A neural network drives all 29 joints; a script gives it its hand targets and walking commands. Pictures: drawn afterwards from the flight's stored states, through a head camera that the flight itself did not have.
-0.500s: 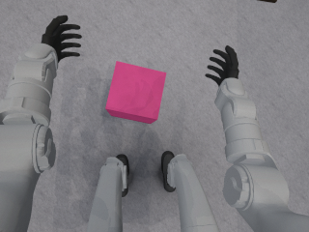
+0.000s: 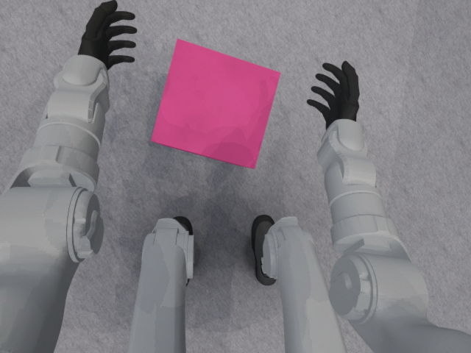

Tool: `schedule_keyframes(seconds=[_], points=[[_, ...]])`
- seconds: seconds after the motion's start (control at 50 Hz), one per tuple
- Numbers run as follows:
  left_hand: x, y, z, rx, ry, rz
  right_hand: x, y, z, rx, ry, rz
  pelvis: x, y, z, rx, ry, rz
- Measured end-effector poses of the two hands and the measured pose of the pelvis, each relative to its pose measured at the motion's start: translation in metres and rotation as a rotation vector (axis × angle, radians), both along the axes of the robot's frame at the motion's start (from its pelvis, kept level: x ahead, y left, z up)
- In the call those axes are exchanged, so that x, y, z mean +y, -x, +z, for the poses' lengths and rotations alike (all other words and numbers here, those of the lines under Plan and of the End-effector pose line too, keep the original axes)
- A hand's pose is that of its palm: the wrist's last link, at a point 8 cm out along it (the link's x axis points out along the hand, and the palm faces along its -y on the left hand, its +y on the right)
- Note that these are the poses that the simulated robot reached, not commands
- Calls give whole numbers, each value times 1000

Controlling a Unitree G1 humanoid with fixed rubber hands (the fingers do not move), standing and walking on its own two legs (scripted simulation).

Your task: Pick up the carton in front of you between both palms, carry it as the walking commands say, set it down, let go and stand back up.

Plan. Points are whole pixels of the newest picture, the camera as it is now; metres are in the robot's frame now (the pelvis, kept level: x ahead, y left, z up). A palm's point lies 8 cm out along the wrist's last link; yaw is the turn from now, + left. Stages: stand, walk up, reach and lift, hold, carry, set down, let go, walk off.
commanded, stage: reach and lift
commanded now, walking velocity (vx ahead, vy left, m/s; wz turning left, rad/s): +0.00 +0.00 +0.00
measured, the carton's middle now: (213, 115) +0.49 +0.04 -0.42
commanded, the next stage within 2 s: none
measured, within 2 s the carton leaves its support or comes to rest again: leaves its support in 1.28 s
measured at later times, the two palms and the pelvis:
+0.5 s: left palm (136, 93) +0.51 +0.21 -0.36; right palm (307, 124) +0.47 -0.16 -0.33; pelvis -0.05 -0.01 -0.16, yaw -2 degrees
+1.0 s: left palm (144, 92) +0.51 +0.19 -0.35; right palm (288, 123) +0.47 -0.12 -0.33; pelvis -0.04 -0.01 -0.16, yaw -2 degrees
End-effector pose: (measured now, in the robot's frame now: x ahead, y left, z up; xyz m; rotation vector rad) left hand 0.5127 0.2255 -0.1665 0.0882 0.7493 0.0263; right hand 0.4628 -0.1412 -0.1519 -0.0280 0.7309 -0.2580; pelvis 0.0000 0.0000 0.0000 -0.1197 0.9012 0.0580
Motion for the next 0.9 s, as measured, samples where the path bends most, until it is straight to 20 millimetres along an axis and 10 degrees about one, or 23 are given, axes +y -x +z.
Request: schedule_keyframes(seconds=[0.24,0.5,0.9], points=[[8,8,-104,-28,-11,33,-8,-1,-103,1,0,20,-18,33,-101,-117,-9,-14],[-17,5,-191,15,-3,3,-19,-9,-175,37,14,15,-14,48,-160,-258,-10,-40],[-26,9,-187,5,47,-49,11,-2,-178,61,-9,28,-8,40,-167,-267,5,-35]])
